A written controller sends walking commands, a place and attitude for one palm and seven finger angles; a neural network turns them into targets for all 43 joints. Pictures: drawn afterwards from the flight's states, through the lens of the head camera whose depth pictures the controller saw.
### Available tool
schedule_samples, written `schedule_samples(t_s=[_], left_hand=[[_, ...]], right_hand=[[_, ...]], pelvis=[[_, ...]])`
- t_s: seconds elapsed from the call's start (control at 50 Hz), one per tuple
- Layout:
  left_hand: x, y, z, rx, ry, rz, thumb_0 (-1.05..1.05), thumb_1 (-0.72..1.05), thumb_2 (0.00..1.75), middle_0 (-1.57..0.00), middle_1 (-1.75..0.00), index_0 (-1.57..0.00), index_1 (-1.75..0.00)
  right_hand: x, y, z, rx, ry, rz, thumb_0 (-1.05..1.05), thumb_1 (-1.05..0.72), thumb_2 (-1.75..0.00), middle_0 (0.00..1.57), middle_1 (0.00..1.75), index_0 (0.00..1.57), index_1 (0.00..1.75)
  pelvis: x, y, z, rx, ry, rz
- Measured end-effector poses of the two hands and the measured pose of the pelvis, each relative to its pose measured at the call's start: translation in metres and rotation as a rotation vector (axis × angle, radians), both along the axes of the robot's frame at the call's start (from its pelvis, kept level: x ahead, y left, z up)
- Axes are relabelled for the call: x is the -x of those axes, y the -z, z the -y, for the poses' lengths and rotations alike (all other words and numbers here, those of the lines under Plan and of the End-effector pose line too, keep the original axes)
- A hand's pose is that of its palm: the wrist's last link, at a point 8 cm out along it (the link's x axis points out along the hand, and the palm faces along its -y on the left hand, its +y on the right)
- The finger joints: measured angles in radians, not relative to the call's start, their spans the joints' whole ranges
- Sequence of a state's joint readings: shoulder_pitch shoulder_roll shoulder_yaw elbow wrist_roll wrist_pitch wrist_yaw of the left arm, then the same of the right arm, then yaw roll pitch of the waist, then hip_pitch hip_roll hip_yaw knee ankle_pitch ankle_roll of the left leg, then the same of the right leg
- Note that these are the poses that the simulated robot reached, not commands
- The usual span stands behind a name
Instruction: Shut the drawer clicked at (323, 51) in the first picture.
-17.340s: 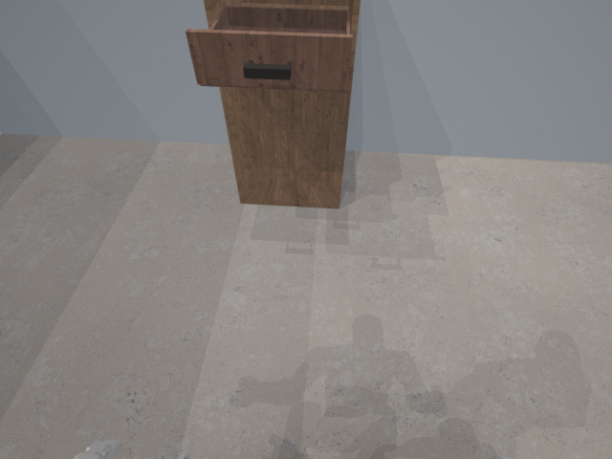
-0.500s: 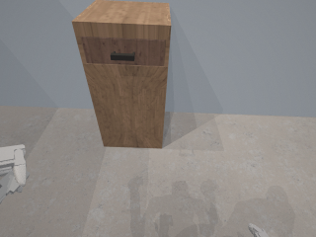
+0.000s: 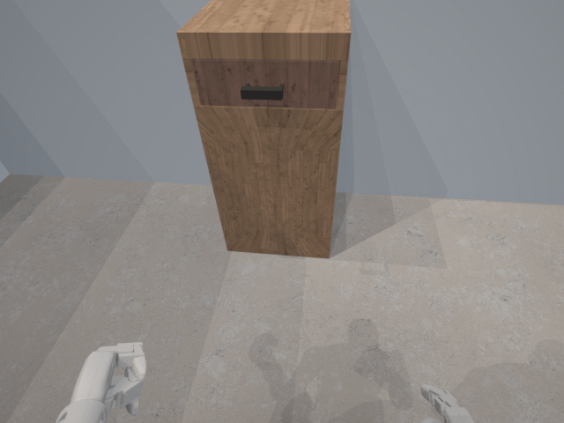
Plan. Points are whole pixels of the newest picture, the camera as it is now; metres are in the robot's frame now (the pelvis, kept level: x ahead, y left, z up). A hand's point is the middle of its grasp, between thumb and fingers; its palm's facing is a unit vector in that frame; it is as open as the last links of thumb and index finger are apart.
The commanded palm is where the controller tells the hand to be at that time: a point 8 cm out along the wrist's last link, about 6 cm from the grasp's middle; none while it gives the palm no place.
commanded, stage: let the arm hang, fingers relaxed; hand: left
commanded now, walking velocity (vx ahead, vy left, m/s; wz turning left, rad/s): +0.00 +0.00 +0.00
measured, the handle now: (263, 89) +0.97 +0.11 +0.05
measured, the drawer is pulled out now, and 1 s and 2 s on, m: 0.00 0.00 0.00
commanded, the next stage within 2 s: look to check the result in 0.94 s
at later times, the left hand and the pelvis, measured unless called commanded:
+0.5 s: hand out of the picture -0.04 +0.22 -0.15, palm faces -0.01 -0.96 -0.28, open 6.2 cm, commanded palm none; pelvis +0.00 +0.00 +0.02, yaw -1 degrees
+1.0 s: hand out of the picture +0.09 +0.20 -0.14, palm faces -0.03 -0.96 -0.28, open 7.4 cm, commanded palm none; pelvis +0.02 -0.01 +0.02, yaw -1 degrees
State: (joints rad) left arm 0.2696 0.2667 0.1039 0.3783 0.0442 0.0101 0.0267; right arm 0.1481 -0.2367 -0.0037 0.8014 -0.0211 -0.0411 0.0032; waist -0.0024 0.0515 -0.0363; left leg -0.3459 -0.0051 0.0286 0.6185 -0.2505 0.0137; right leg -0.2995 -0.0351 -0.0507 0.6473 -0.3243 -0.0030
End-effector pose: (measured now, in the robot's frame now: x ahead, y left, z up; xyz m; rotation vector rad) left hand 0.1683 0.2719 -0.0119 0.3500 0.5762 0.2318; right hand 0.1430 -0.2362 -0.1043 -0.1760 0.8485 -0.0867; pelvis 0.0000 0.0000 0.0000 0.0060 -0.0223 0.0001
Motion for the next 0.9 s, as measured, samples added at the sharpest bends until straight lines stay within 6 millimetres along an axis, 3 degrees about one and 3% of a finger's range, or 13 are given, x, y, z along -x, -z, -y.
schedule_samples(t_s=[0.06,0.1,0.12,0.26,0.32,0.38,0.48,0.6,0.76,0.9], left_hand=[[0.043,0.072,0.027,0.133,-0.001,-0.314,0.01,0.90,0.90,-1.23,-1.43,-1.23,-1.44],[0.078,0.100,0.043,0.186,-0.011,-0.476,0.01,0.90,0.90,-1.16,-1.38,-1.17,-1.37],[0.092,0.106,0.039,0.175,-0.043,-0.523,0.01,0.90,0.89,-1.13,-1.37,-1.13,-1.33],[0.185,0.113,0.019,0.190,-0.154,-0.807,0.01,0.90,0.89,-0.87,-1.10,-0.87,-1.05],[0.210,0.108,0.014,0.176,-0.186,-0.884,0.01,0.90,0.89,-0.76,-0.96,-0.76,-0.92],[0.222,0.104,0.011,0.164,-0.202,-0.926,0.01,0.90,0.90,-0.64,-0.82,-0.64,-0.80],[0.213,0.103,0.010,0.154,-0.197,-0.917,0.01,0.90,0.90,-0.45,-0.59,-0.45,-0.58],[0.172,0.104,0.014,0.153,-0.158,-0.822,0.00,0.90,0.90,-0.28,-0.40,-0.29,-0.40],[0.113,0.101,0.024,0.153,-0.096,-0.689,0.00,0.90,0.90,-0.21,-0.32,-0.22,-0.32],[0.084,0.096,0.027,0.143,-0.070,-0.639,0.00,0.90,0.90,-0.20,-0.30,-0.20,-0.30]], right_hand=[[0.024,0.004,0.000,0.012,0.023,-0.095,0.01,-0.91,-0.90,0.21,0.30,0.20,0.30],[0.047,0.006,0.001,0.025,0.040,-0.176,0.01,-0.91,-0.90,0.21,0.30,0.20,0.30],[0.059,0.008,0.001,0.031,0.047,-0.223,0.01,-0.91,-0.90,0.21,0.30,0.20,0.30],[0.139,0.018,0.002,0.037,0.092,-0.521,0.01,-0.91,-0.90,0.20,0.30,0.20,0.30],[0.160,0.021,0.002,0.028,0.114,-0.589,0.01,-0.91,-0.90,0.20,0.30,0.20,0.30],[0.173,0.023,0.000,0.019,0.131,-0.625,0.01,-0.91,-0.90,0.20,0.30,0.20,0.30],[0.176,0.026,-0.002,0.005,0.144,-0.630,0.01,-0.91,-0.90,0.20,0.30,0.20,0.30],[0.160,0.029,-0.003,-0.009,0.144,-0.580,0.01,-0.91,-0.90,0.20,0.30,0.20,0.30],[0.126,0.027,0.002,-0.008,0.137,-0.494,0.01,-0.91,-0.90,0.20,0.30,0.20,0.30],[0.104,0.024,0.013,0.007,0.131,-0.455,0.01,-0.91,-0.90,0.20,0.30,0.20,0.30]], pelvis=[[0.001,-0.002,0.000,0.001,0.003,0.013],[0.003,-0.004,-0.001,0.007,0.007,0.014],[0.003,-0.006,0.000,0.011,0.006,0.012],[0.003,-0.014,0.000,0.018,0.003,-0.001],[0.003,-0.016,-0.002,0.017,0.005,0.002],[0.002,-0.016,-0.003,0.015,0.008,0.006],[0.002,-0.017,-0.004,0.012,0.013,0.008],[0.000,-0.017,-0.003,0.006,0.017,0.008],[-0.007,-0.018,0.001,0.003,0.020,0.011],[-0.013,-0.019,0.005,0.004,0.021,0.011]])
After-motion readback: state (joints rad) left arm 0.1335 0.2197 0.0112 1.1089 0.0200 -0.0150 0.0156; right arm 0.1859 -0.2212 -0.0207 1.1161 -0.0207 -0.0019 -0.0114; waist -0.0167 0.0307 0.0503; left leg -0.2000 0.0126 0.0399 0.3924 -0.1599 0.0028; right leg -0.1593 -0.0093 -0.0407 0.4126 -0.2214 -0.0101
